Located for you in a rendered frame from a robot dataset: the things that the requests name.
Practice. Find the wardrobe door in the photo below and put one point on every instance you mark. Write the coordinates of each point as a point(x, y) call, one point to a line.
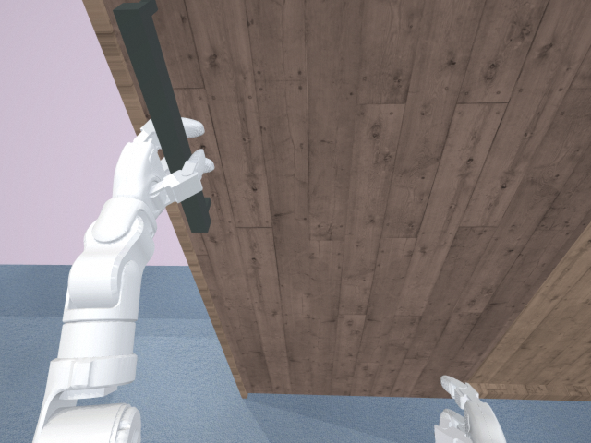
point(549, 343)
point(393, 179)

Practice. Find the left robot forearm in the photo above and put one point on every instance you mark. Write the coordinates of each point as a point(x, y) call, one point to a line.
point(102, 304)

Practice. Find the left robot upper arm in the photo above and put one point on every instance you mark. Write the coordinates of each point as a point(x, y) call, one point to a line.
point(102, 423)

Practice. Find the robot right hand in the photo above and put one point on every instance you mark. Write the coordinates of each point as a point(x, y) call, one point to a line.
point(479, 424)

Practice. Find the robot left hand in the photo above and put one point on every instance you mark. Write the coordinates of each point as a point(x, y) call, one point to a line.
point(140, 173)

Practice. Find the handle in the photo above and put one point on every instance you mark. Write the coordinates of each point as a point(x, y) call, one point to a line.
point(135, 23)

